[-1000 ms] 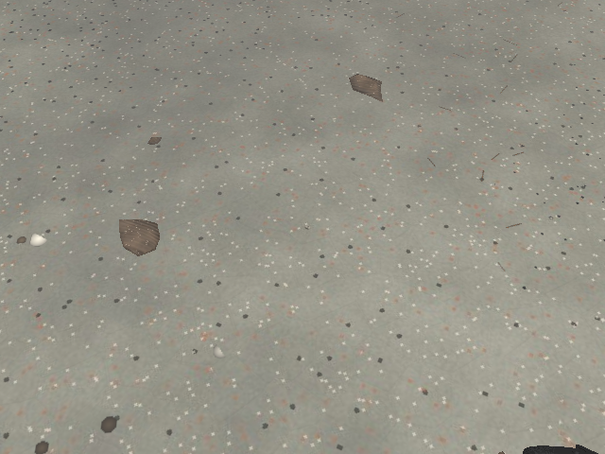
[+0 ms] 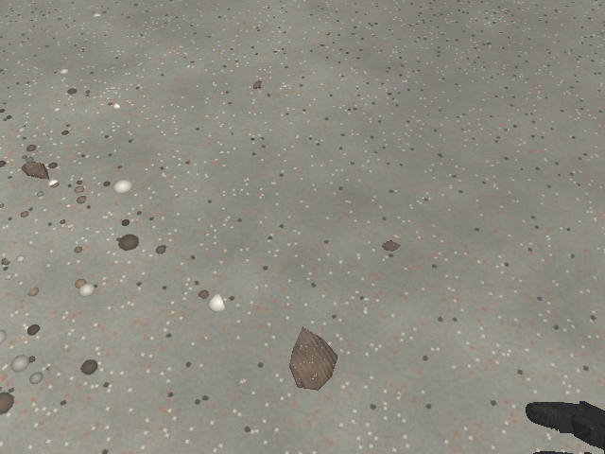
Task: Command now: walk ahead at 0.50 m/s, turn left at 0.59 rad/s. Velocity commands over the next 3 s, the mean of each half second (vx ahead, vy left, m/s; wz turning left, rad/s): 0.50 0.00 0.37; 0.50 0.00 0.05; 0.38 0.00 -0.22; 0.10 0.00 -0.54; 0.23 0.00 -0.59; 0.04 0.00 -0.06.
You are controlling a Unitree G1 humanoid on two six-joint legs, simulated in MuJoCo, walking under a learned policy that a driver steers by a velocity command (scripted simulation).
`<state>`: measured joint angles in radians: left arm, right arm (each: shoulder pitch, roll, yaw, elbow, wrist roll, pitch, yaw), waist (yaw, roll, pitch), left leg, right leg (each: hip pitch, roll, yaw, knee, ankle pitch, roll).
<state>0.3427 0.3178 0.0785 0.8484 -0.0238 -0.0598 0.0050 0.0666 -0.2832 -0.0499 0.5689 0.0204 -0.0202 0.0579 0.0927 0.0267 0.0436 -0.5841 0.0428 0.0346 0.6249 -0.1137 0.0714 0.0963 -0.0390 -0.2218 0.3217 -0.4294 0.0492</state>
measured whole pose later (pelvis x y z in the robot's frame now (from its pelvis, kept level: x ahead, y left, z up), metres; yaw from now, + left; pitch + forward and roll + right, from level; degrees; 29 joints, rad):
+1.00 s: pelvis +0.56 +0.04 +0.02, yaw +10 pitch +2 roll -2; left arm 0.38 0.29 0.05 0.87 -0.02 -0.06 -0.01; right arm 0.06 -0.26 -0.03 0.66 0.02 -0.07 0.04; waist 0.10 0.03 0.02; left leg -0.59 0.06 -0.02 0.54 0.01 0.01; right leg 0.04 0.04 -0.02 0.24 -0.32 -0.02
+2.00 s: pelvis +0.92 +0.14 +0.01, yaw -16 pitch +3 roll +0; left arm 0.19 0.31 0.09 0.63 -0.02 0.05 0.03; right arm 0.18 -0.29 -0.06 0.77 0.00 -0.02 -0.02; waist 0.00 -0.02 -0.01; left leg -0.34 -0.02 -0.07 0.55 -0.28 -0.01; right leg -0.45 0.14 0.19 0.61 -0.29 -0.04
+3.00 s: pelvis +1.09 +0.03 +0.01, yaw -33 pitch +1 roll -1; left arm 0.16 0.25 0.06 0.71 0.02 0.02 0.02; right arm 0.20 -0.28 -0.04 0.67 0.00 0.01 -0.01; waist 0.00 0.00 0.03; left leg -0.37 0.00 -0.09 0.63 -0.28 -0.01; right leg -0.30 0.03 -0.02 0.59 -0.30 -0.01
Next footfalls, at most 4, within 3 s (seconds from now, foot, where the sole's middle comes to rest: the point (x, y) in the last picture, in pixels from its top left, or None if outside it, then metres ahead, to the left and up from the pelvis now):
0.02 left None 0.18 0.10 -0.76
0.52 right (377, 431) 0.50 -0.08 -0.76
1.06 left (258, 315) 0.75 0.21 -0.76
1.54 right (342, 238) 1.00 0.02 -0.76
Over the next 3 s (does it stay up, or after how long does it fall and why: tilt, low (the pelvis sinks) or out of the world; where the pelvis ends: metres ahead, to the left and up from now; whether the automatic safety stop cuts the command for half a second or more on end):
stays up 1.09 0.03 0.01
